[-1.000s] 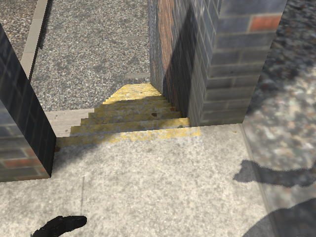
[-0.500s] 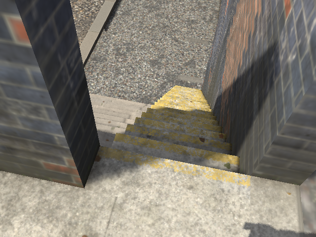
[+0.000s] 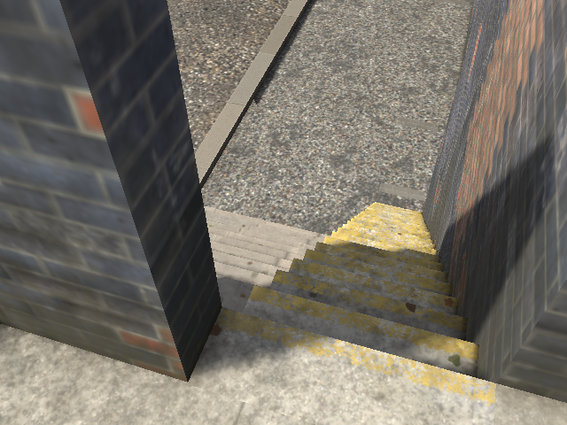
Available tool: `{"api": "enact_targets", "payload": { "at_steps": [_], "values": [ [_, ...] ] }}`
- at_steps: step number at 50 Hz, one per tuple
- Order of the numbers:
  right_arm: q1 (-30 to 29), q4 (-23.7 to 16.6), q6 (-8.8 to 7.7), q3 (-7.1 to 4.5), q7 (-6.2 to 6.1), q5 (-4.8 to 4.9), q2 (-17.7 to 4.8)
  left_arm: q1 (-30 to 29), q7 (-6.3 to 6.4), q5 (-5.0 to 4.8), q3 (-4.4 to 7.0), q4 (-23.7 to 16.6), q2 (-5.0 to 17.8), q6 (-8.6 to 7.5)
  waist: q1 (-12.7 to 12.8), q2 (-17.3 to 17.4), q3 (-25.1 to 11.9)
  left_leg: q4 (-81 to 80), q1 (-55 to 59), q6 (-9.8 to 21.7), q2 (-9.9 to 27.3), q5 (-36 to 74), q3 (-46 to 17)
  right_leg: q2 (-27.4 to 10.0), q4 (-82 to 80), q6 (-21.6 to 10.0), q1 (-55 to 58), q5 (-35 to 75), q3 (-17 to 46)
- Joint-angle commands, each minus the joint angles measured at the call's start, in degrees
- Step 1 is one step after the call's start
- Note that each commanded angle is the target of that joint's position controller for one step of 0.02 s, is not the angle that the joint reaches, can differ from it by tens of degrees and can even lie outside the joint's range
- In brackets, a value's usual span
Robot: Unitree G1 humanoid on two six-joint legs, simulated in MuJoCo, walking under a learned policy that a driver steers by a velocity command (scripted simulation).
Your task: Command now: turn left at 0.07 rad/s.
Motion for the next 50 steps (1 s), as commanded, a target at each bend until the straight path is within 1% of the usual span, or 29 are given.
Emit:
{"api": "enact_targets", "payload": {
  "at_steps": [1, 5, 9, 17, 21, 27, 28, 29, 30, 31, 32, 33, 34, 35, 36, 37, 38, 39, 40, 41, 42, 43, 44, 45, 46, 47, 48, 49, 50],
  "values": [
    [-1.18, -1.55, -0.57, -1.58, 0.19, 0.11, -7.06, -0.73, 0.17, -0.62, 0.96, -2.15, 7.20, -1.41, -0.15, -3.13, -1.60, -2.56, 6.15, 2.44, 4.16, 2.30, -4.57, -4.36, -7.17, -2.45, -5.15, -0.83, 4.09],
    [-1.03, 0.27, -0.71, -1.32, 0.30, 0.18, -6.74, 0.65, 0.36, -0.58, 0.58, -1.56, 6.96, -0.98, 0.48, -0.74, -2.50, -2.24, 6.59, 1.95, 4.19, 5.69, -4.70, -3.75, -5.59, -2.78, -3.63, 2.42, 3.30],
    [-0.21, 2.28, -0.59, -1.07, 0.03, 0.33, -6.85, 1.43, 0.22, -0.66, 0.20, -0.94, 6.48, -0.77, 0.50, 0.15, -2.77, -1.91, 7.55, 1.83, 4.36, 8.15, -4.87, -3.19, -4.99, -2.66, -3.05, 4.55, 2.62],
    [0.29, 5.52, -0.37, -0.67, -0.47, 0.54, -7.17, 2.78, 0.01, -0.71, -0.36, 0.29, 5.66, -0.45, 0.21, -0.54, -2.13, -1.70, 8.43, 1.54, 4.45, 9.61, -4.75, -2.54, -5.40, -2.56, -2.71, 6.13, 2.05],
    [0.47, 6.91, -0.30, -0.45, -0.59, 0.54, -6.84, 3.73, -0.01, -0.79, -0.59, 0.89, 5.24, -0.38, 0.08, -1.21, -1.73, -1.72, 8.72, 1.31, 4.36, 9.29, -4.53, -2.36, -5.86, -2.63, -2.83, 5.87, 1.96],
    [0.48, 8.65, -0.19, -0.25, -0.70, 0.53, -6.38, 5.41, 0.05, -0.68, -0.84, 1.70, 4.87, -0.27, 0.02, -1.17, -0.93, -1.85, 8.86, 0.80, 4.17, 8.85, -4.09, -2.22, -6.53, -2.79, -3.31, 5.06, 2.03],
    [1.30, 9.30, -0.14, -0.18, -0.73, 0.62, -6.07, 6.61, 0.12, -0.75, -0.74, 2.18, 5.05, -0.15, 0.14, -1.75, -2.02, -1.18, 8.93, 0.78, 3.04, 3.00, -2.84, -1.96, -7.31, -3.26, -2.76, -0.80, 2.04],
    [1.28, 9.69, -0.30, -0.36, -1.08, 0.87, -6.74, 6.35, 0.33, -1.05, -0.17, 1.79, 6.77, 0.20, 0.47, -4.09, -1.77, 1.47, 6.97, 0.97, 0.99, -6.79, -0.35, -2.55, -8.92, -4.74, -2.85, -9.68, 3.38],
    [0.55, 9.55, -0.66, -0.53, -1.14, 1.16, -6.94, 6.17, 0.57, -1.34, 0.44, 1.25, 8.34, 0.42, 0.95, -6.54, 0.60, 4.82, 2.69, 0.74, -0.91, -14.66, 2.20, -5.06, -12.06, -7.24, -3.27, -19.83, 7.83],
    [-1.84, 8.54, -1.42, -0.57, -0.99, 1.37, -7.08, 7.19, 0.80, -1.65, 1.00, 1.00, 9.71, 0.41, 1.94, -8.71, 3.90, 8.94, -3.62, 0.65, -1.12, -16.25, 3.85, -10.14, -16.66, -10.37, -2.44, -27.82, 15.13],
    [-4.28, 7.14, -2.55, -0.45, -0.69, 1.63, -6.75, 7.14, 1.03, -2.10, 1.79, 0.71, 11.41, 0.06, 2.42, -9.98, 7.31, 12.87, -8.95, 0.96, 0.97, -14.10, 4.45, -16.31, -20.08, -13.43, -1.50, -30.27, 22.41],
    [-5.94, 6.37, -3.73, -0.27, -0.30, 1.90, -6.12, 7.84, 1.27, -2.23, 2.15, 0.68, 11.52, -0.43, 3.03, -9.16, 9.43, 15.86, -12.84, 1.25, 3.46, -13.26, 3.31, -19.65, -21.62, -15.35, -0.42, -27.61, 26.02],
    [-6.56, 5.98, -4.69, -0.34, 0.16, 2.10, -6.12, 8.92, 1.30, -1.99, 2.23, 0.79, 10.79, -0.94, 3.38, -8.23, 10.04, 18.53, -16.63, 1.48, 5.14, -14.98, 2.31, -20.72, -21.69, -15.93, 2.64, -22.64, 26.58],
    [-6.24, 5.76, -5.46, -0.44, 0.64, 2.32, -6.24, 9.34, 1.13, -1.93, 2.29, 0.72, 10.06, -1.31, 3.13, -7.74, 9.53, 19.17, -18.86, 1.75, 6.51, -16.16, 1.84, -20.36, -20.93, -15.43, 5.88, -17.72, 25.00],
    [-5.91, 5.68, -6.15, -0.34, 1.16, 2.56, -6.04, 9.30, 0.95, -2.29, 2.44, 0.55, 9.77, -1.42, 2.86, -7.21, 8.79, 16.43, -18.26, 1.97, 7.19, -16.36, 2.17, -18.92, -20.02, -14.24, 7.65, -14.12, 21.92],
    [-5.74, 5.52, -6.68, -0.36, 1.56, 2.83, -6.13, 8.81, 0.80, -2.58, 2.53, 0.15, 9.55, -1.34, 2.44, -7.10, 7.78, 11.93, -14.70, 1.98, 6.97, -15.29, 3.23, -16.77, -19.38, -12.87, 7.27, -11.42, 18.29],
    [-4.54, 5.94, -6.97, -0.41, 1.85, 2.91, -5.97, 7.55, 0.64, -2.78, 2.66, -0.36, 9.87, -1.11, 1.27, -7.23, 6.61, 6.83, -8.07, 1.77, 5.69, -12.56, 5.25, -14.24, -18.31, -11.62, 4.37, -9.34, 14.35],
    [-0.12, 7.66, -6.97, -0.62, 1.64, 2.66, -6.04, 5.43, 0.48, -3.19, 2.96, -1.69, 10.32, -0.29, -1.05, -8.20, 4.80, 1.73, 1.28, 1.11, 3.11, -6.67, 8.24, -10.93, -15.09, -10.26, -0.16, -5.25, 10.46],
    [5.98, 10.10, -6.58, -1.44, 1.39, 2.45, -7.04, 5.07, 0.42, -2.94, 3.07, -2.32, 10.83, 0.02, -3.34, -8.12, 1.75, 0.32, 11.28, 0.42, 0.28, -2.93, 10.00, -8.95, -10.63, -9.41, -4.41, 2.34, 8.19],
    [11.25, 11.37, -6.11, -2.44, 0.98, 2.50, -9.02, 3.79, 0.58, -2.57, 2.95, -3.10, 10.77, 0.12, -6.03, -6.54, -1.49, -0.92, 19.64, 0.83, 1.26, -3.07, 7.89, -6.48, -2.73, -7.52, -8.23, 9.69, 5.16],
    [19.62, 12.61, -5.69, -3.59, 0.38, 2.09, -13.08, 1.59, 0.25, -1.73, 1.76, -5.02, 6.53, -0.27, -9.17, 4.56, -4.89, -7.65, 27.72, 4.99, 12.76, -10.41, -8.64, -1.53, 16.87, -3.74, -16.58, 6.66, -0.48],
    [23.71, 13.03, -5.88, -3.87, 0.76, 1.02, -17.35, 2.41, 0.28, -1.67, 0.76, -7.76, 1.85, -1.63, -7.63, 17.22, -7.87, -17.00, 32.39, 13.76, 25.14, -16.03, -35.78, 5.42, 33.20, -1.63, -29.83, -14.60, 0.91],
    [19.69, 12.23, -7.17, -2.66, 0.90, 0.80, -13.62, 1.47, -0.04, -3.20, 1.53, -7.81, 5.01, -2.58, -5.47, 10.08, -4.97, -17.06, 28.56, 15.58, 26.32, -22.37, -36.72, 1.52, 42.97, -2.33, -34.48, -15.50, 7.18],
    [15.09, 10.42, -7.96, -1.72, 1.11, 1.67, -10.11, 3.73, -0.54, -4.36, 2.05, -7.32, 6.51, -3.05, -2.81, 8.41, -0.77, -16.45, 24.50, 12.79, 23.82, -22.62, -28.24, -2.11, 43.76, -4.14, -36.72, -9.53, 7.35],
    [11.74, 9.11, -8.28, -1.07, 1.48, 1.81, -8.10, 3.54, -0.63, -4.06, 2.38, -6.93, 7.17, -3.00, -1.57, 5.47, 1.38, -17.52, 20.64, 10.47, 20.87, -19.12, -21.76, -4.45, 42.30, -4.59, -35.74, -3.51, 5.56],
    [8.82, 8.34, -8.45, -0.89, 1.69, 1.97, -7.87, 3.65, -0.41, -2.78, 2.78, -6.65, 7.40, -2.80, -0.01, 3.72, 2.74, -18.62, 16.81, 9.05, 19.18, -14.80, -17.83, -6.10, 39.56, -4.50, -34.23, 0.92, 5.34],
    [9.47, 8.18, -8.18, -0.32, 1.81, 1.36, -6.41, 2.57, -0.58, -2.80, 3.13, -7.28, 7.50, -2.33, -0.08, 3.44, 2.63, -19.34, 15.03, 7.98, 17.26, -8.67, -13.41, -6.75, 37.47, -3.86, -31.84, 4.40, 4.70],
    [11.04, 8.75, -7.91, -0.16, 1.69, 1.09, -6.10, 2.38, -0.83, -2.63, 3.08, -7.46, 6.43, -1.90, 0.05, 3.84, 2.38, -19.85, 14.46, 7.97, 16.22, -4.42, -10.51, -6.84, 36.44, -3.18, -31.32, 6.38, 3.63],
    [13.49, 9.48, -7.17, 0.08, 1.95, 0.26, -5.42, 3.89, -0.95, -2.52, 3.05, -6.28, 5.34, -1.59, -0.40, 4.38, 2.78, -20.23, 14.63, 8.68, 15.42, 1.06, -7.92, -6.47, 35.49, -2.72, -31.58, 8.13, 2.40]
  ]
}}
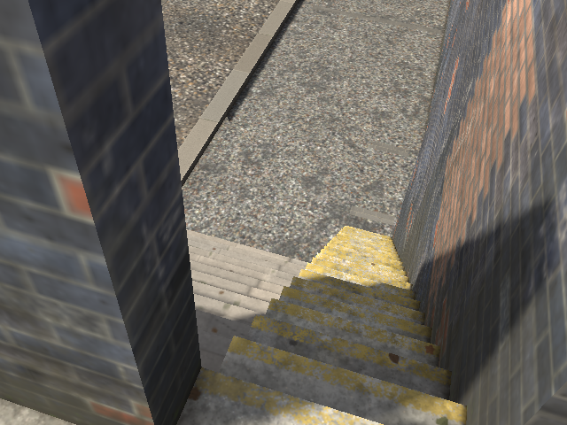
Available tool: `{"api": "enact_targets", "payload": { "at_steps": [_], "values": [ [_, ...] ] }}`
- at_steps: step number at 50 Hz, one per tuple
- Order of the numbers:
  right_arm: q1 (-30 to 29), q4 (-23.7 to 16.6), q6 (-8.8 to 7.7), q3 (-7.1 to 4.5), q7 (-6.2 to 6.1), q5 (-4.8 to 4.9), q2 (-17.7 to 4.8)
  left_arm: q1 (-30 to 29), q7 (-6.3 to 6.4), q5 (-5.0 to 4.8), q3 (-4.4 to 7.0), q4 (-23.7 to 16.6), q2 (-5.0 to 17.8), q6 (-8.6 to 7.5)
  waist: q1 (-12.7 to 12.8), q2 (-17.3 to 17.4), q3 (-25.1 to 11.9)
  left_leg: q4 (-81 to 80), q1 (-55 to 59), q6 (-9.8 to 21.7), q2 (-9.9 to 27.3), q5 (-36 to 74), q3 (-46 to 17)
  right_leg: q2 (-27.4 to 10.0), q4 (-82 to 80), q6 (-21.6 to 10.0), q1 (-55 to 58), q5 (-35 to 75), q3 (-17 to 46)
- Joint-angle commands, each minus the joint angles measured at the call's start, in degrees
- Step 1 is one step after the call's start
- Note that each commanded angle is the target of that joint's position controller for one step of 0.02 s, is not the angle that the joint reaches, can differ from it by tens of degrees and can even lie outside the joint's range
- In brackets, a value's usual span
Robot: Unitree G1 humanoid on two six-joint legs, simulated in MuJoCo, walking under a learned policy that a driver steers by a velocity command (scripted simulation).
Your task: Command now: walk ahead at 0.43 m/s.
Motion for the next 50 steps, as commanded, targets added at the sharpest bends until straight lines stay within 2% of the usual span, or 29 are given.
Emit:
{"api": "enact_targets", "payload": {
  "at_steps": [1, 3, 7, 10, 13, 15, 16, 17, 18, 19, 20, 21, 22, 25, 26, 29, 32, 37, 38, 39, 42, 43, 44, 45, 46, 47, 48, 49, 50],
  "values": [
    [3.63, -1.00, 0.43, -0.39, 0.20, -0.69, -5.34, -1.44, -0.44, 0.59, 0.91, -3.03, 1.74, 0.28, 0.05, 8.26, 6.26, -12.79, 5.27, 8.43, 13.23, 12.17, -12.39, -3.66, -2.44, 1.02, -15.07, 6.96, 0.68],
    [5.12, -0.74, 0.69, -0.25, -0.57, -0.52, -5.51, -6.22, -0.45, 0.63, 0.67, -5.85, 0.28, 0.09, -0.40, 6.94, 6.35, -12.22, 5.28, 8.50, 13.16, 20.61, -9.45, -3.64, -8.91, 2.08, -16.11, 10.22, 0.07],
    [6.25, -1.46, -0.19, -1.56, -1.72, -0.35, -8.39, -12.49, -0.57, 0.03, 0.05, -8.36, -1.53, -0.51, -1.50, 8.82, 9.16, -14.14, 0.87, 7.94, 12.19, 17.02, -5.38, -1.82, -23.39, 2.58, -10.17, 18.15, -2.30],
    [8.43, -0.22, -0.33, -2.63, -2.06, 1.41, -8.97, -15.39, -0.69, -0.17, -0.29, -9.27, -1.43, -0.61, -1.60, 8.50, 11.05, -12.35, 2.13, 7.78, 14.19, 16.67, -4.63, -0.84, -28.76, 0.85, -6.87, 17.33, -1.99],
    [7.63, 0.27, -0.37, -3.03, -2.00, 1.66, -8.26, -15.53, -1.64, 0.09, 1.26, -11.48, 1.50, -0.47, 1.36, 8.44, 8.33, -5.18, 9.13, 5.30, 16.65, 36.80, -3.90, 1.39, -31.17, -3.17, -4.20, 11.80, -2.68],
    [6.02, 0.21, 0.44, -2.54, -2.19, 2.16, -7.07, 0.10, -1.70, 0.65, 3.74, -6.94, 5.18, -0.11, 9.49, 10.22, -2.01, 11.89, 9.33, 3.07, 14.51, 55.96, -1.89, 4.67, -31.61, -6.85, 15.21, 13.98, -4.64],
    [6.16, -0.77, 0.36, -1.92, -2.37, 1.72, -6.06, 9.98, -1.22, 0.98, 5.15, -4.29, 9.47, 0.10, 12.53, 5.47, -9.40, 28.13, 0.22, 1.28, 11.29, 45.16, -0.47, -2.60, -32.09, -10.19, 30.46, 19.01, 4.00],
    [17.29, -0.05, 0.11, -0.76, -1.58, -0.30, -0.16, 11.74, -1.45, 1.48, 4.83, -2.71, 12.30, 1.10, 4.85, -12.05, -20.33, 52.55, -17.79, -1.81, -0.79, -3.00, -1.19, -14.67, -33.30, -18.71, 49.09, 19.65, 24.82],
    [20.70, 2.03, -0.66, -1.15, -0.97, 0.89, -1.22, 12.56, -2.37, 1.13, 3.41, -2.29, 8.27, 1.73, 5.26, -13.17, -26.30, 66.83, -23.59, -1.43, -3.89, -19.46, -11.15, -18.07, -43.00, -21.27, 49.49, 13.20, 39.55],
    [13.23, -0.34, -0.76, -2.54, -1.06, 2.03, -4.48, 8.52, -2.37, 0.96, 2.59, -2.69, 4.87, 2.29, 5.77, -6.52, -16.27, 70.32, -29.25, -0.47, -0.51, -18.09, -10.91, -16.52, -44.72, -17.33, 41.49, 9.22, 31.44],
    [6.45, -2.66, -0.06, -3.01, -2.07, 3.02, -5.17, 4.38, -1.57, 0.47, 1.99, -2.73, 2.81, 1.96, 4.96, -1.38, -6.23, 67.37, -32.27, -0.56, 2.27, -14.83, -7.62, -14.70, -45.51, -14.66, 31.89, 6.04, 22.57],
    [4.11, -3.47, 0.80, -3.42, -3.32, 2.53, -5.26, 0.56, -1.42, 1.84, 1.47, -2.77, 1.71, 1.26, 2.87, 1.69, -1.71, 63.63, -29.97, -0.69, 3.69, -10.58, -7.31, -12.01, -47.06, -12.69, 23.02, 9.80, 18.00],
    [5.82, -3.16, 1.68, -3.95, -4.00, 2.00, -4.91, -1.96, -1.32, 2.93, 1.10, -2.56, 0.39, 0.50, 0.17, 0.90, -1.09, 59.86, -25.73, -0.88, 5.52, -7.72, -8.00, -10.03, -47.69, -11.56, 18.06, 12.93, 14.77],
    [6.95, -4.34, 2.88, -4.23, -3.86, 2.08, -2.58, -0.25, -0.59, 3.05, 1.11, -1.31, -0.34, -0.25, -1.27, -0.27, -0.63, 54.43, -23.45, -0.38, 7.14, -6.55, -8.18, -8.97, -50.72, -13.71, 14.68, 9.59, 13.11],
    [4.90, -5.96, 2.99, -4.25, -3.89, 2.62, -2.25, 1.59, -0.27, 2.78, 1.55, -0.79, 0.83, 0.12, -0.86, 1.01, -0.56, 51.13, -25.43, -0.68, 7.76, -6.65, -7.87, -9.41, -51.96, -14.34, 15.56, 5.13, 12.99],
    [-4.51, -10.79, 2.86, -4.11, -4.21, 1.15, -3.94, 3.39, 1.54, 1.97, 2.19, -0.57, 2.91, 0.68, 0.51, 1.88, 4.21, 39.76, -34.67, -2.41, 10.15, 2.23, -8.80, -9.99, -54.25, -14.56, 17.18, -1.80, 14.63],
    [-8.67, -13.25, 3.21, -3.21, -4.59, 0.71, -3.47, 7.39, 2.21, 1.73, 2.86, 1.05, 2.73, 1.71, 2.28, 0.09, 4.99, 28.52, -37.16, -2.07, 10.91, 11.86, -8.48, -9.34, -54.57, -12.81, 20.56, -1.84, 12.19],
    [-13.40, -15.93, 2.90, -2.79, -2.46, 0.70, -3.32, 9.98, 1.82, 1.43, 2.64, 3.18, 1.54, 1.42, 3.06, -0.15, 3.44, 22.49, -28.36, -1.79, 7.97, 20.08, -5.75, -6.68, -50.71, -10.28, 19.22, 17.08, 4.40],
    [-13.44, -16.25, 3.44, -2.47, -2.20, 0.72, -2.00, 8.44, 2.02, 2.24, 1.35, 4.09, -2.41, 2.20, 2.15, -1.59, 3.47, 18.73, -24.94, -1.05, 8.11, 18.46, -6.01, -5.54, -48.58, -8.76, 17.92, 23.56, 2.59],
    [-10.46, -15.27, 3.30, -2.97, -1.36, 0.56, -2.46, 9.49, 2.20, 3.02, 1.50, 5.76, -1.78, 2.45, 0.69, -2.85, 1.12, 24.09, -23.44, -0.26, 8.49, 18.78, -7.16, -8.82, -44.46, -9.16, 20.51, 31.42, 4.01],
    [-13.03, -16.99, 2.77, -3.20, 0.22, 1.24, -3.13, 12.53, 2.86, 1.97, 1.96, 6.63, 0.20, 3.63, 1.76, 0.44, 2.90, 25.36, -34.02, 1.61, 8.43, 7.13, -6.76, -12.97, -38.26, -11.38, 30.43, 32.76, 7.99],
    [-17.46, -17.57, 3.43, -3.02, 1.05, 2.17, -2.01, 18.52, 2.21, 0.83, 0.87, 8.51, -3.34, 4.31, 4.72, -0.46, 4.57, 20.45, -33.67, 1.23, 4.59, -2.16, -0.82, -7.62, -38.18, -8.73, 31.89, 24.51, 5.92],
    [-14.71, -17.18, 3.35, -3.52, 2.01, 3.30, -2.40, 18.98, 2.10, 1.02, 1.21, 8.69, -2.12, 4.43, 3.95, -4.29, 5.32, 22.51, -29.36, 2.17, 5.74, 0.10, -3.17, -9.71, -35.25, -9.24, 28.83, 25.44, 8.99],
    [-10.59, -16.02, 3.00, -4.24, 2.34, 3.40, -3.93, 15.81, 2.32, 0.88, 0.98, 7.37, -1.55, 4.42, 0.67, -3.44, 4.27, 19.69, -21.68, 3.09, 3.91, 0.33, -1.96, -8.36, -30.53, -8.73, 24.26, 30.05, 8.29],
    [-0.01, -11.47, 2.33, -5.14, 2.39, 2.19, -5.80, 11.28, 1.82, 0.90, 1.00, 5.91, -0.75, 4.32, -4.12, -1.24, 0.66, 14.55, -6.07, 5.08, 3.24, 11.74, -2.03, -5.18, -23.51, -6.92, 16.90, 34.12, 5.66],
    [6.70, -9.71, 2.64, -6.97, 2.82, 1.03, -10.95, 14.34, 1.89, 0.57, 0.28, 5.31, -4.08, 3.54, -4.19, 7.85, -5.04, 11.12, 8.41, 9.83, 10.84, 26.01, -12.26, 3.69, -5.78, -2.16, 6.06, 21.12, 2.17],
    [9.05, -8.54, 3.91, -7.47, 3.04, 1.33, -11.82, 19.01, 1.76, 0.32, -0.23, 5.92, -6.68, 3.22, -3.51, 23.60, -8.07, 2.23, 13.88, 17.99, 22.56, 21.57, -31.23, 9.72, 14.19, 1.53, -6.78, -20.09, 1.67],
    [4.35, -11.02, 4.40, -6.51, 2.41, 2.92, -7.79, 16.16, 1.94, -1.08, 0.44, 4.45, -4.64, 2.74, -3.38, 17.84, -3.30, -0.89, 6.23, 15.51, 22.96, 5.41, -34.66, 5.22, 20.11, 0.92, -10.51, -18.46, 8.62],
    [-0.01, -11.77, 4.66, -5.61, 2.02, 3.26, -4.98, 12.31, 2.98, -2.77, 1.35, 2.47, -3.49, 3.38, -1.95, 13.30, 0.49, -1.22, 0.92, 12.76, 22.40, 0.92, -28.37, 3.44, 22.72, 1.20, -11.56, -14.40, 7.51]
  ]
}}
Over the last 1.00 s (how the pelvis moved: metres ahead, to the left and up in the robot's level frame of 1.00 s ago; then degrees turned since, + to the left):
0.14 0.03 0.01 0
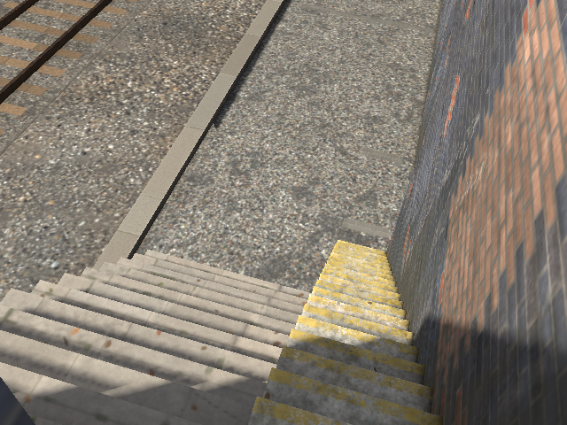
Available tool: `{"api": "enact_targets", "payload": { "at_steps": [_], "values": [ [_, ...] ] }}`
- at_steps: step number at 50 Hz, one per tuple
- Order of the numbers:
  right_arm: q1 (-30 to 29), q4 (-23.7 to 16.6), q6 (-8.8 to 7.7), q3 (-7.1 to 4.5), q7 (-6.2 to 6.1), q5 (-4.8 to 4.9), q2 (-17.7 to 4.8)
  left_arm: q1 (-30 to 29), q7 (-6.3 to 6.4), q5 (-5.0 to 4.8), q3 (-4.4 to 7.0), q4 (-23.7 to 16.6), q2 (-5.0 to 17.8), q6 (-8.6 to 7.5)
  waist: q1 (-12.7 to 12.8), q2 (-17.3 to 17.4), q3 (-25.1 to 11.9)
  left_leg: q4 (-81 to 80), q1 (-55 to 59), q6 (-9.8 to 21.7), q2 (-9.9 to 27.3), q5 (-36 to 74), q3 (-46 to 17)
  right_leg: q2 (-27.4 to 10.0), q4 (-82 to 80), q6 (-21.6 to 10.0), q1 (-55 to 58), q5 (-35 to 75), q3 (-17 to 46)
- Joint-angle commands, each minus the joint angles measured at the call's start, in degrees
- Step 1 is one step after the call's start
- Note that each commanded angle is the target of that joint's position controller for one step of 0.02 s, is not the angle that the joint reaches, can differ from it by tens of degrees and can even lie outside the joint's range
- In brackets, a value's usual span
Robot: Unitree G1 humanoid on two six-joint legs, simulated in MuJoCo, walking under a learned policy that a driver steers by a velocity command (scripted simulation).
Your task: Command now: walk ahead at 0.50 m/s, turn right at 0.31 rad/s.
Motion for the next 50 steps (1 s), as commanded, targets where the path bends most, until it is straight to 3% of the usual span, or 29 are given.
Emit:
{"api": "enact_targets", "payload": {
  "at_steps": [1, 3, 6, 8, 10, 11, 14, 15, 16, 17, 19, 20, 21, 22, 23, 24, 25, 26, 27, 28, 29, 30, 31, 32, 35, 37, 40, 45, 50],
  "values": [
    [9.66, 1.72, 0.92, -2.51, -0.73, 0.25, -7.86, 2.36, 1.33, -2.75, 1.99, -4.06, 3.77, 0.13, -2.67, 11.54, 2.19, -21.08, 13.42, 14.25, 19.63, 7.22, -23.55, -2.28, 18.34, 0.27, -20.87, 1.84, 4.67],
    [7.18, 2.29, 0.18, -2.17, -1.14, -1.43, -6.73, 5.54, 1.93, -1.63, 2.98, -2.96, 3.51, 1.74, -0.40, 9.96, 3.99, -18.31, 7.66, 12.36, 18.35, 15.24, -16.71, -3.98, 14.86, 0.81, -16.93, 2.68, 5.43],
    [9.87, 5.30, -3.39, -2.46, -1.58, -2.03, -8.72, 0.30, 1.64, -1.16, 3.47, -8.23, 3.52, 1.71, -0.82, 10.71, 3.46, -15.57, 9.68, 11.84, 18.02, 23.80, -9.81, -4.96, 6.96, -0.25, -21.03, 6.39, 3.25],
    [10.86, 5.09, -3.75, -2.01, -2.72, -4.47, -9.62, -0.20, 1.01, 0.50, 4.62, -7.09, 5.78, 1.65, -2.77, 9.60, -1.16, -9.40, 12.38, 13.14, 20.68, 37.47, -9.10, -3.81, 14.14, 0.25, -21.94, 15.63, 2.62],
    [11.14, 5.42, -3.36, -1.59, -3.78, -3.85, -9.24, -2.94, 1.17, 0.04, 4.33, -9.04, 4.20, 1.61, -4.17, 14.12, -1.09, -8.93, 14.84, 11.73, 21.61, 37.84, -6.41, -4.29, 13.25, 0.91, -27.15, 13.02, 3.69],
    [10.38, 4.19, -3.71, -1.13, -5.31, -3.78, -8.32, -5.32, 0.84, -0.35, 4.94, -10.72, 6.17, 1.59, -4.49, 15.43, 0.54, -5.57, 14.58, 8.80, 19.87, 22.91, -4.53, -5.22, 10.42, 0.93, -30.76, 16.15, 7.79],
    [12.85, 4.47, -3.56, -1.21, -7.49, -2.13, -9.00, -7.63, -0.65, 1.56, 3.87, -12.56, 2.67, 1.52, -4.52, 13.15, 2.48, 1.19, 12.00, 5.18, 20.14, 15.73, -3.55, -5.11, 3.43, 0.86, -35.05, 30.24, 6.75],
    [8.89, 2.01, -3.22, -0.48, -8.57, -2.30, -7.58, -8.44, -0.44, 0.61, 4.27, -14.08, 5.19, 1.49, -2.20, 11.21, 4.36, 1.42, -0.67, 3.99, 16.24, 2.64, 4.41, -2.78, -10.44, 2.78, -23.35, 43.74, 3.13],
    [6.29, 0.83, -4.28, -0.41, -9.33, -2.34, -8.18, -7.62, -0.72, 1.25, 4.16, -14.17, 4.79, 1.65, -0.82, 11.19, 5.49, 2.31, -10.41, 2.21, 14.36, -4.07, 8.55, -0.73, -15.98, 4.74, -13.12, 50.07, -3.35],
    [6.25, -0.39, -3.85, -0.69, -8.31, -2.10, -9.70, -6.79, -1.53, 0.07, 3.82, -14.53, 3.44, 1.80, -1.52, 7.99, 4.74, 3.81, -14.39, 0.88, 13.62, -10.44, 12.30, 1.03, -21.93, 6.01, -2.38, 57.08, -8.10],
    [7.58, 0.37, -3.27, -1.14, -7.81, -0.18, -10.04, -6.44, -1.76, -1.27, 3.38, -14.43, 2.68, 2.33, -2.78, 9.83, 5.55, 9.96, -9.65, -0.44, 15.66, -12.91, 11.39, -0.98, -31.05, 7.65, -0.38, 59.88, -7.01],
    [4.70, -0.21, -3.24, -1.53, -7.69, -0.07, -11.38, 0.06, -2.02, -0.87, 4.34, -11.55, 5.01, 2.39, -0.24, 12.08, 2.69, 16.17, -8.78, -1.11, 17.72, -11.18, 9.08, -2.92, -28.05, 7.00, 5.02, 63.96, -5.39],
    [4.80, -0.03, -2.40, -1.05, -7.26, 0.69, -8.98, 4.26, -1.67, -0.19, 4.61, -10.18, 5.17, 2.46, 1.11, 9.96, 2.22, 21.51, -4.18, -2.86, 16.13, -8.45, 11.02, -2.97, -38.98, 6.39, 5.53, 64.77, -7.87],
    [4.46, 0.66, -1.07, -0.45, -6.98, 1.40, -7.25, 8.03, -1.72, 1.01, 5.78, -8.47, 8.62, 2.58, 3.46, 8.17, -2.15, 29.87, 3.12, -3.95, 13.88, -0.87, 10.71, -2.97, -52.15, 5.43, 12.37, 65.98, -9.31],
    [3.53, 1.16, -0.97, -0.71, -7.59, 1.69, -7.77, 17.67, -1.57, 2.65, 6.21, -5.31, 10.40, 2.16, 8.71, 8.80, -2.99, 42.48, 2.90, -4.97, 12.02, 8.66, 10.43, -1.78, -52.73, 3.03, 22.20, 60.76, -10.74],
    [6.90, 3.79, -0.01, -0.14, -7.29, -0.25, -4.99, 22.44, -1.75, 5.25, 5.40, -5.63, 14.08, 2.31, 11.07, -2.64, -0.60, 69.26, -8.82, -6.91, 4.48, -29.33, 8.03, -7.59, -50.73, -0.52, 29.65, 64.32, -0.03],
    [10.36, -1.26, 0.71, 1.37, -5.80, -1.72, 4.50, 11.45, -2.74, 5.46, 3.46, -7.89, 19.50, 1.76, -0.46, -18.45, 1.30, 87.32, -29.79, -7.27, 0.83, -37.37, 0.11, -9.72, -31.17, 4.48, 33.72, 96.97, 6.88],
    [12.76, -3.37, 0.16, 1.37, -5.84, -0.67, 1.79, 6.17, -3.01, 2.61, 3.12, -11.62, 21.59, 2.63, -0.78, -23.16, -6.02, 95.10, -37.35, -8.18, -1.37, -33.78, -5.40, -14.31, -29.61, 1.01, 36.13, 102.61, 14.71],
    [11.40, -5.63, -0.48, 0.90, -6.09, 0.96, -1.60, 2.97, -2.96, 1.75, 2.44, -13.15, 21.26, 3.62, -1.07, -13.77, -9.87, 97.65, -39.23, -8.20, -3.13, -27.52, -8.34, -21.14, -35.90, -7.44, 31.91, 80.86, 25.26],
    [7.99, -7.31, -0.25, 0.21, -7.12, 1.87, -4.46, -0.71, -2.48, 2.30, 1.98, -14.38, 19.20, 4.28, -2.34, -2.76, -8.82, 87.74, -38.32, -5.91, -1.14, -17.31, -11.99, -24.49, -43.12, -10.35, 23.13, 56.30, 32.44],
    [2.98, -8.52, 1.18, 0.30, -7.70, 0.79, -5.90, -4.22, -1.24, 2.73, -0.14, -16.02, 14.61, 4.70, -2.15, 2.79, -3.53, 86.96, -38.31, -5.17, -1.83, -14.32, -10.77, -25.15, -44.12, -10.06, 17.25, 58.34, 30.72],
    [2.66, -10.44, 2.48, 1.33, -7.92, -0.21, -3.50, -5.73, 0.24, 3.59, -0.45, -15.62, 16.42, 4.70, -3.90, -2.13, -4.00, 86.32, -38.47, -5.30, -1.82, -13.50, -12.39, -27.53, -43.83, -13.28, 13.76, 53.99, 34.50],
    [1.51, -10.96, 3.65, 1.00, -8.46, -1.48, -5.24, -7.72, 0.59, 4.46, -1.62, -16.94, 14.44, 4.33, -3.57, 0.20, -3.01, 86.90, -38.55, -5.08, -2.46, -13.06, -12.50, -25.61, -41.70, -13.17, 11.20, 49.30, 31.29],
    [1.62, -10.76, 4.19, -0.54, -8.14, -1.03, -9.95, -6.59, 0.62, 4.18, -3.21, -17.27, 11.03, 4.62, -2.95, 3.72, -4.25, 77.19, -36.53, -4.17, -3.64, 0.66, -13.07, -18.56, -37.73, -8.08, 9.76, 41.09, 22.78],
    [-2.12, -14.05, 6.01, 0.87, -8.01, -2.27, -4.02, -9.46, 1.79, 3.93, -4.44, -21.06, 11.94, 4.77, -2.89, -1.80, -2.89, 85.88, -40.49, -5.10, -6.66, 8.70, -8.07, -12.55, -32.64, -1.35, 6.64, 51.11, 17.61],
    [-4.96, -17.66, 5.99, 1.68, -7.79, -1.78, -1.44, -7.50, 2.42, 4.69, -4.59, -23.43, 12.62, 5.38, -1.46, -2.83, -2.41, 90.51, -44.22, -5.82, -7.83, 7.87, -8.00, -10.95, -32.63, -0.36, 6.66, 50.83, 18.91],
    [-7.81, -23.78, 8.02, 2.81, -7.65, -3.18, 0.05, -5.32, 3.68, 2.89, -6.06, -25.43, 9.89, 5.95, -0.42, -2.29, 0.73, 85.29, -48.20, -9.68, -9.02, 10.70, -8.47, -8.63, -36.50, -0.77, 4.74, 26.40, 22.39],
    [-5.22, -26.35, 7.98, 3.56, -6.05, -0.70, -0.20, -3.99, 2.80, 2.41, -5.68, -27.53, 11.84, 6.13, 1.35, -3.32, 0.35, 89.41, -50.04, -11.00, -12.25, 5.69, -14.72, -8.77, -40.05, -0.67, 7.94, 14.04, 21.52],
    [-5.73, -27.91, 8.04, 3.31, -6.38, -0.97, -1.57, -5.61, 2.85, 2.61, -5.82, -29.06, 12.22, 5.15, 1.09, 0.14, -0.14, 85.61, -46.81, -11.66, -12.55, 3.84, -16.94, -9.61, -41.41, -1.81, 11.60, 14.10, 24.48]
  ]
}}
Over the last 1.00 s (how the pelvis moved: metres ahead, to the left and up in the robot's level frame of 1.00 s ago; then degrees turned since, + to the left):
0.47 -0.03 -0.03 -3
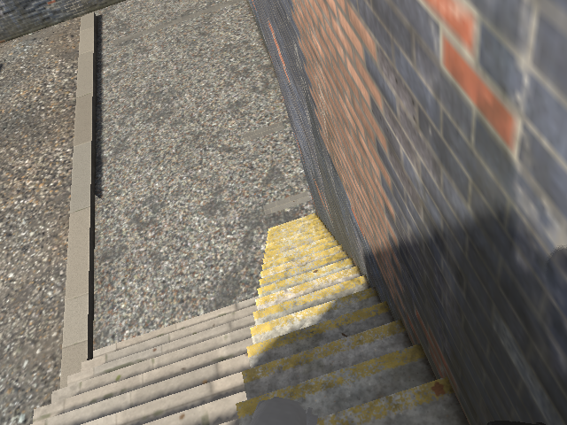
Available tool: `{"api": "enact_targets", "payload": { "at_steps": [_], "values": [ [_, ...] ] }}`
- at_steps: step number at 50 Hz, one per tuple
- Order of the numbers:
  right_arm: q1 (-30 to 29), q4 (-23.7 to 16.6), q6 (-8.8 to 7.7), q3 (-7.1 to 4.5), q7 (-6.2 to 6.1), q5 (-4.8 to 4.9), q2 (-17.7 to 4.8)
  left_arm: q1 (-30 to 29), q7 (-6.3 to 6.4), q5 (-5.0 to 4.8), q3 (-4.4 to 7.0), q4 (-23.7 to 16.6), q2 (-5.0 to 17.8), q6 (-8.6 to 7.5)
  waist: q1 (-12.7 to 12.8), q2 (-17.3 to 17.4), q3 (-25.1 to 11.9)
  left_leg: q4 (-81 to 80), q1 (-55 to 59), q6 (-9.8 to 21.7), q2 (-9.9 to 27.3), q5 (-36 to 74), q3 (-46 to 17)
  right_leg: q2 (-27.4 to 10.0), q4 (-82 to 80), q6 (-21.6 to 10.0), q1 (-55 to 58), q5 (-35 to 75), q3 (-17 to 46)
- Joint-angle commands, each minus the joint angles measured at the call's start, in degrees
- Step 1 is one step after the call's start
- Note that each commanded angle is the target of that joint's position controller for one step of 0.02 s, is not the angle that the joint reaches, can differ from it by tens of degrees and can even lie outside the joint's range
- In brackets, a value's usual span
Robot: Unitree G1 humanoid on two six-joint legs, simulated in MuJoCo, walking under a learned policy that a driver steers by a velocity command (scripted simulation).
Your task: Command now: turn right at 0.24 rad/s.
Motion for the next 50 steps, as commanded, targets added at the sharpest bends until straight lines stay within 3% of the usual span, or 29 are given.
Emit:
{"api": "enact_targets", "payload": {
  "at_steps": [1, 7, 10, 11, 14, 20, 21, 22, 24, 25, 26, 27, 28, 29, 30, 32, 34, 35, 37, 39, 41, 42, 43, 44, 45, 46, 47, 48, 50],
  "values": [
    [-5.30, -6.86, -0.88, 0.30, -0.38, -0.08, -0.53, 4.37, 0.48, 0.17, 3.15, -2.64, 11.00, -0.96, 2.71, -10.98, -5.13, -0.52, -10.02, -0.48, 0.88, -0.60, -3.04, -14.59, -15.19, 1.70, 16.59, -0.76, 18.95],
    [2.04, -5.04, -1.18, -0.17, 1.41, -1.39, -0.87, 1.95, -0.70, -0.87, 1.93, -1.85, 7.08, -2.75, -1.70, -16.31, -8.03, -25.54, 7.47, -0.84, 8.06, 3.97, 2.09, -11.63, -21.35, -1.09, 13.29, -18.32, 20.43],
    [-1.28, -4.08, -2.42, -0.94, 1.38, -0.36, -2.14, 3.60, -1.66, -0.63, 3.61, -1.50, 8.66, -3.92, 1.31, -14.17, -5.18, -27.29, 6.63, 1.39, 10.03, -0.37, -0.30, -14.09, -21.68, -3.94, 18.32, -13.65, 25.20],
    [-1.38, -2.73, -3.26, -1.40, 0.96, 0.85, -2.02, 8.82, -2.94, 0.37, 4.50, 1.22, 9.11, -4.52, 4.54, -16.98, -6.42, -19.78, 7.22, 2.53, 9.06, -12.10, 1.32, -16.51, -20.92, -7.37, 19.08, -6.93, 25.12],
    [-2.66, -1.98, -4.58, -1.92, 0.67, 0.70, -3.96, 11.48, -4.44, -0.23, 5.61, 1.56, 9.22, -4.23, 5.23, -14.94, -2.89, -19.04, 5.81, 4.72, 8.42, -17.96, 2.45, -15.88, -18.69, -12.35, 17.31, -3.72, 25.56],
    [-0.27, -1.55, -3.57, -1.01, 0.08, 0.60, -3.46, 7.71, -2.73, 0.19, 4.64, -0.46, 9.33, -4.34, 3.22, -12.91, -7.33, -16.33, 17.12, 3.38, 8.79, -13.67, 5.34, -16.48, -19.89, -11.83, 8.51, -1.16, 23.87],
    [-1.50, -2.61, -3.67, -0.57, -0.15, 0.29, -3.14, 7.04, -1.90, 0.31, 4.56, -0.87, 9.74, -4.26, 3.60, -14.23, -7.89, -15.73, 17.80, 2.83, 8.72, -14.74, 5.72, -16.64, -20.36, -11.77, 8.49, 0.10, 23.83],
    [-0.48, -3.75, -3.78, 0.23, 0.11, -0.63, -1.17, 4.09, -2.09, 0.40, 4.68, -1.91, 10.95, -4.06, 0.56, -16.31, -7.50, -19.45, 24.69, 3.79, 7.98, -25.65, 10.86, -16.34, -24.82, -11.90, 3.40, 7.83, 21.37],
    [1.97, -3.77, -5.45, 0.50, 0.99, -1.71, -2.52, -0.52, -2.42, -0.04, 5.92, -3.69, 11.86, -3.19, -1.43, -22.69, -9.48, -37.24, 35.01, 5.57, 8.67, -31.36, 14.06, -13.98, -24.67, -10.91, 2.69, 19.98, 13.57],
    [4.00, -2.45, -6.60, 0.19, 1.29, -1.25, -3.87, 0.36, -2.56, -0.58, 6.28, -4.08, 11.11, -2.64, -1.17, -21.86, -9.72, -41.72, 37.75, 6.38, 7.66, -34.93, 14.44, -13.96, -23.39, -10.04, 2.94, 23.25, 9.50],
    [4.84, -1.24, -6.75, 0.57, 2.02, -1.87, -5.02, 8.42, -3.66, -3.19, 8.00, -1.21, 12.37, -2.32, 0.64, -15.49, -4.07, -53.71, 36.38, 13.24, 7.97, -24.73, 6.24, -12.43, -24.86, -8.00, 0.82, 22.81, 7.18],
    [5.45, -1.94, -6.91, 0.68, 2.02, -2.44, -7.40, 9.02, -3.93, -2.88, 8.66, -0.83, 13.29, -2.55, -0.87, -3.09, 0.38, -66.29, 37.62, 17.25, 13.34, -11.16, -5.81, -8.19, -17.50, -5.28, -7.11, 12.74, 1.81],
    [7.28, -2.44, -7.74, 0.40, 1.59, -4.12, -9.92, 1.37, -4.44, -3.38, 9.57, -3.20, 13.92, -3.87, -4.50, 6.27, 5.81, -80.53, 30.92, 23.04, 19.97, -14.79, -25.94, -7.37, -12.69, -3.12, -14.06, -0.89, 1.92],
    [1.25, -4.15, -9.54, 0.44, 0.91, -3.46, -10.50, -8.58, -4.96, -3.33, 10.08, -7.51, 15.34, -5.25, -3.72, 4.96, 9.74, -87.15, 23.74, 21.09, 18.18, -28.89, -26.36, -8.04, -9.45, -0.85, -13.78, 1.41, -0.43],
    [-3.60, -4.82, -10.46, 0.69, 0.41, -2.91, -8.94, -4.79, -5.95, -2.20, 10.84, -6.33, 13.83, -5.89, 0.73, 6.61, 6.88, -85.11, 21.81, 21.22, 17.41, -35.63, -25.31, -9.12, -12.73, -1.28, -9.88, 6.51, -0.51],
    [-2.94, -2.70, -10.28, 1.15, -0.19, -1.00, -4.00, 7.09, -6.33, 1.06, 11.16, 1.69, 11.59, -6.51, 4.86, 4.73, -2.57, -72.78, 22.18, 17.98, 15.22, -42.17, -9.17, -9.98, -15.01, -0.84, 4.80, 18.96, -4.23],
    [1.78, -0.11, -9.29, 1.49, 0.59, 0.14, -2.40, 12.40, -6.06, 1.28, 9.80, 4.78, 7.82, -5.97, 6.40, -0.73, -6.33, -65.20, 19.57, 15.57, 12.90, -47.12, 0.49, -8.75, -10.98, -0.58, 14.68, 15.35, -7.95],
    [0.79, 0.29, -9.04, 1.22, 0.98, -0.11, -3.27, 15.74, -6.25, 0.64, 9.55, 5.59, 6.47, -5.66, 9.25, 0.16, -7.62, -62.65, 20.06, 15.23, 12.70, -45.67, 3.47, -6.51, -8.37, -0.28, 16.92, 14.58, -12.22],
    [2.14, -0.69, -8.47, 0.88, 1.53, 0.11, -3.24, 13.82, -6.49, -0.31, 9.29, 5.41, 8.38, -5.79, 6.45, -4.50, -7.08, -59.67, 19.00, 14.51, 12.57, -47.59, 5.31, -7.18, -8.03, -0.94, 15.35, 7.47, -10.55],
    [0.24, -0.89, -7.96, 1.14, 1.69, 1.51, -2.33, 16.82, -6.79, 0.89, 7.88, 5.35, 6.85, -5.32, 8.51, -3.64, -6.47, -51.20, 15.79, 13.60, 10.64, -41.73, 5.41, -9.20, -7.82, -2.43, 18.17, 7.19, -9.73],
    [-4.34, -2.16, -7.39, 1.24, 2.06, 2.96, 0.26, 28.42, -7.36, 1.46, 7.28, 8.15, 6.09, -6.01, 14.03, -14.11, -5.14, -19.70, 8.89, 9.46, 3.20, -41.08, 14.72, -15.56, -13.77, -6.98, 22.26, -3.36, 0.56],
    [-5.57, -3.54, -7.27, 1.11, 2.04, 3.20, 1.29, 28.56, -7.67, 0.56, 6.35, 7.67, 3.87, -6.25, 12.90, -17.14, -1.40, -7.77, 4.16, 9.82, 3.38, -40.62, 12.74, -14.48, -11.90, -6.61, 20.54, -6.92, 2.91],
    [0.27, -4.21, -6.88, 0.98, 1.93, 3.94, 1.74, 21.89, -7.52, 0.13, 6.59, 6.16, 7.80, -5.76, 5.87, -21.28, 0.13, -3.99, 0.37, 10.12, 4.12, -33.62, 11.72, -16.12, -18.18, -8.59, 16.49, -23.27, 13.85],
    [7.25, -5.90, -6.78, 2.38, 2.87, 4.47, 4.31, 11.53, -6.81, -1.21, 9.47, 4.52, 22.23, -6.17, -1.67, -40.33, -1.73, -8.98, 1.36, 10.60, 5.24, -30.60, 9.84, -24.77, -35.26, -15.62, 8.51, -49.55, 42.69],
    [0.04, -7.39, -7.12, 0.42, 2.31, 4.83, -3.71, 7.19, -5.35, -0.41, 8.32, 1.29, 18.15, -6.53, 0.58, -28.69, 2.25, -9.54, -0.73, 8.68, 6.89, -23.55, 6.62, -28.26, -35.90, -13.87, 6.30, -44.85, 41.56],
    [-2.90, -7.54, -7.03, -0.64, 1.52, 3.19, -6.90, 6.54, -3.26, 1.19, 6.50, 0.72, 14.56, -5.98, 2.57, -23.05, -0.33, -11.95, -1.18, 6.92, 7.95, -13.79, 1.31, -27.12, -27.83, -10.14, 6.62, -34.46, 33.08],
    [1.09, -5.87, -6.32, -0.73, 0.59, 1.97, -6.93, 6.00, -2.27, 1.23, 5.26, 0.42, 13.08, -5.71, 1.16, -19.63, -5.28, -13.31, 2.22, 5.89, 8.45, -11.10, 3.83, -24.67, -25.38, -8.02, 7.62, -32.84, 28.06],
    [0.43, -6.05, -6.16, -0.27, 0.24, 0.95, -6.16, 6.62, -1.70, 0.68, 4.69, 0.40, 12.74, -5.58, 1.40, -17.52, -4.83, -13.20, 1.07, 4.92, 8.94, -7.81, 4.75, -23.97, -23.22, -7.52, 7.42, -29.53, 25.35],
    [0.22, -5.99, -5.91, 0.87, 0.08, 1.16, -2.98, 11.11, -1.46, 1.25, 4.22, 1.29, 12.69, -5.70, 3.05, -15.96, -3.35, -9.38, 0.87, 4.22, 8.03, -6.98, 6.46, -21.80, -22.71, -6.94, 4.67, -28.16, 21.14]
  ]
}}
Over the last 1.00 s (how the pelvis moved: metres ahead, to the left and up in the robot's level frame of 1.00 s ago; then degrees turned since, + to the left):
0.12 -0.11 -0.20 -27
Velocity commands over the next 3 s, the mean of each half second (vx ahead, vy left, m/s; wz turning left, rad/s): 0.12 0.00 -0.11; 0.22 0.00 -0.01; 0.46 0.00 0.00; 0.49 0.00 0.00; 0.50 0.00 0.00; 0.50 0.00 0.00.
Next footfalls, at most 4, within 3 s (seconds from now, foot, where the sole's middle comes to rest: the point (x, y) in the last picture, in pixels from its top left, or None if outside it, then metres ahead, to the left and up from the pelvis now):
0.48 left None -0.09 0.24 -0.54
1.30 left None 0.06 0.29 -0.76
1.56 right None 0.15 0.03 -0.76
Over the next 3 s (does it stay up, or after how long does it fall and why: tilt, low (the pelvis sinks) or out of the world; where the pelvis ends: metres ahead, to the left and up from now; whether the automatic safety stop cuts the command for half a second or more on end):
stays up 0.12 0.18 0.00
